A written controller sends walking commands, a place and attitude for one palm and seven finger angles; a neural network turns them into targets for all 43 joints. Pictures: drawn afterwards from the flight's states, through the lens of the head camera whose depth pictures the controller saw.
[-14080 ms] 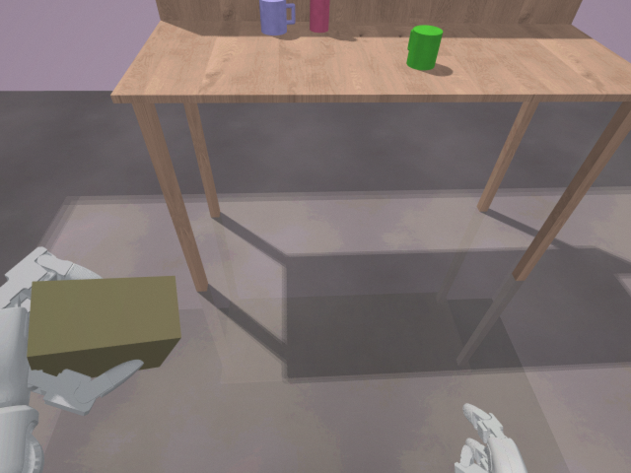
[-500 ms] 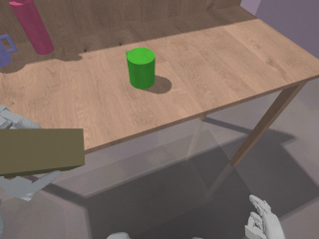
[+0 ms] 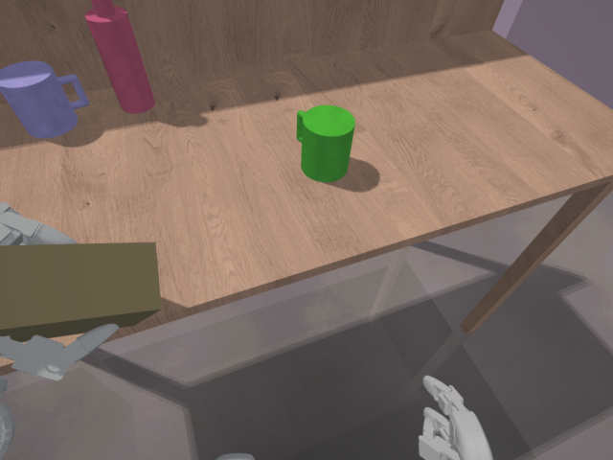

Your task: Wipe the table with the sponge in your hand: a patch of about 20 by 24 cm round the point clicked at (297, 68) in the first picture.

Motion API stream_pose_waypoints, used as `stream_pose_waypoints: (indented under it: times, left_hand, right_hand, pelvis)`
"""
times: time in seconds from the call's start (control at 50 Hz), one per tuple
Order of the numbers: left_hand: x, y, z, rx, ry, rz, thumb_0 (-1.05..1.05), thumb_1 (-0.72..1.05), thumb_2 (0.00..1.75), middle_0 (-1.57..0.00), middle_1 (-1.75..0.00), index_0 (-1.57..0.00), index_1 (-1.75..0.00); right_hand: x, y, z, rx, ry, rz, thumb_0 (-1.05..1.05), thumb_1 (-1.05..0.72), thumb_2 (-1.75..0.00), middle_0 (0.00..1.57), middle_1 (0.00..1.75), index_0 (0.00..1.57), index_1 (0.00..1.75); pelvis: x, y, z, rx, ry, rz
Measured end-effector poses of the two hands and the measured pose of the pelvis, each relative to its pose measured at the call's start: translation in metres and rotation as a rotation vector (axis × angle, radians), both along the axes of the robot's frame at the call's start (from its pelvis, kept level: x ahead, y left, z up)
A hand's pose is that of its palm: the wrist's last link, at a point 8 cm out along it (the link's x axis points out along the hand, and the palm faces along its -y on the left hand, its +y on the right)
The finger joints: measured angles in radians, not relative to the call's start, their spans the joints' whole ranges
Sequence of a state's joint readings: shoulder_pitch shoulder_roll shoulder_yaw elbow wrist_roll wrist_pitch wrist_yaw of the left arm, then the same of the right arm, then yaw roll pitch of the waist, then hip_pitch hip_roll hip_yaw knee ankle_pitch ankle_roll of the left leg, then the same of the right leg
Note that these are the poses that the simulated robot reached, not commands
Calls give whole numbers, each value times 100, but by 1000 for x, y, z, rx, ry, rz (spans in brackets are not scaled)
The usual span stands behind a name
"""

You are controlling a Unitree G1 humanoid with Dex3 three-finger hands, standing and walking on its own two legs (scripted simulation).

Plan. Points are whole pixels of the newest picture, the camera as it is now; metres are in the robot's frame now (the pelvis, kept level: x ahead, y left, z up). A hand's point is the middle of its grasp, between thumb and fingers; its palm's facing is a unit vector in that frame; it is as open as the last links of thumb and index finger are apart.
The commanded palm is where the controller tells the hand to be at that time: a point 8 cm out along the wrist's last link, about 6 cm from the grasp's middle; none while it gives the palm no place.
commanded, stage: come to a stop and stand still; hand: left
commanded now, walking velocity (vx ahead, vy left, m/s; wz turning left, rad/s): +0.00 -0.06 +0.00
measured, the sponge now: (101, 291) +0.23 +0.22 +0.16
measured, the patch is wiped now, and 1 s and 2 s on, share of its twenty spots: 0.00 0.00 0.00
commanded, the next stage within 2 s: look again from close up in 1.28 s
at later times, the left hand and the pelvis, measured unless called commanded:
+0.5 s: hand (36, 297) +0.22 +0.26 +0.17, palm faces +0.39 -0.84 -0.37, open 10.4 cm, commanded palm +0.17 +0.30 +0.19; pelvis +0.00 +0.02 +0.02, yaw -1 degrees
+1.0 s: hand (11, 277) +0.24 +0.30 +0.17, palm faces +0.36 -0.86 -0.37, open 10.4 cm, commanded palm +0.18 +0.32 +0.19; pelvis +0.01 +0.05 +0.02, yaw -2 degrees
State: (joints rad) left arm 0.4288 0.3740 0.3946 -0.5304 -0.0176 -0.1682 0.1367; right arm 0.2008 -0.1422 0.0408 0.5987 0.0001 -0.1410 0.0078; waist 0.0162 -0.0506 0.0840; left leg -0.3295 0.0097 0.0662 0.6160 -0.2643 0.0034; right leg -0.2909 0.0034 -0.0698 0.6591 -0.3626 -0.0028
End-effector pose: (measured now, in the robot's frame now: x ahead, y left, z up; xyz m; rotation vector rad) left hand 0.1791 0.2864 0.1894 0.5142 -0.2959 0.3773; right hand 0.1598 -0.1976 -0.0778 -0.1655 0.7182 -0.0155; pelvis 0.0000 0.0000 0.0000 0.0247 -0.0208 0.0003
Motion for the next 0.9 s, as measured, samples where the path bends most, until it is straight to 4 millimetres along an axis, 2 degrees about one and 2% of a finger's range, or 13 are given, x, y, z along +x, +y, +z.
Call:
stream_pose_waypoints:
  times: [0.1,0.26,0.4,0.56,0.6,0.66,0.7,0.78,0.82,0.9]
  left_hand:
    - [-2,-3,5,-22,21,-30,-1,-52,102,-67,-139,-69,-138]
    - [7,18,-11,-81,65,4,-1,-52,102,-67,-139,-69,-138]
    - [2,13,-4,-78,49,-27,-1,-52,102,-67,-139,-69,-138]
    - [-4,17,-4,-91,54,0,-1,-52,102,-67,-138,-69,-138]
    - [4,29,8,21,27,-1,-1,-52,102,-67,-138,-69,-138]
    - [17,51,13,0,-27,35,-1,-52,102,-67,-138,-69,-138]
    - [19,48,10,-32,-18,29,-1,-52,102,-67,-138,-69,-138]
    - [14,24,-1,-55,42,-89,-1,-52,102,-67,-138,-69,-138]
    - [12,18,-7,-61,75,-138,-1,-52,102,-67,-138,-69,-138]
    - [13,32,-16,-56,104,-131,-1,-52,102,-67,-138,-69,-137]
  right_hand:
    - [-5,-9,6,-27,14,-25,1,-90,-90,20,30,20,30]
    - [-7,-24,19,-115,17,-89,1,-90,-90,20,30,20,30]
    - [1,-18,30,-115,-35,-79,1,-90,-90,20,30,20,30]
    - [4,-8,29,-91,-36,-57,1,-90,-90,20,30,20,30]
    - [2,-5,26,-104,-24,-17,1,-90,-90,20,30,20,30]
    - [-2,-1,23,-81,-9,11,1,-90,-90,20,30,20,30]
    - [-4,0,24,-63,-25,-1,1,-90,-90,20,30,20,30]
    - [-9,2,27,-61,-45,-50,1,-90,-90,20,30,20,30]
    - [-11,4,29,-77,-41,-68,1,-90,-90,20,30,20,30]
    - [-11,8,31,-111,-15,-76,1,-90,-90,20,30,20,30]
  pelvis:
    - [3,5,8,-33,5,-12]
    - [7,16,13,-27,-2,-20]
    - [3,18,16,-35,4,-18]
    - [2,18,18,-39,7,-19]
    - [-2,16,17,-45,14,-10]
    - [-10,18,17,-45,14,-28]
    - [-12,23,17,-42,11,-38]
    - [-8,34,17,-40,14,-51]
    - [-4,38,17,-40,17,-49]
    - [2,42,18,-44,18,-40]
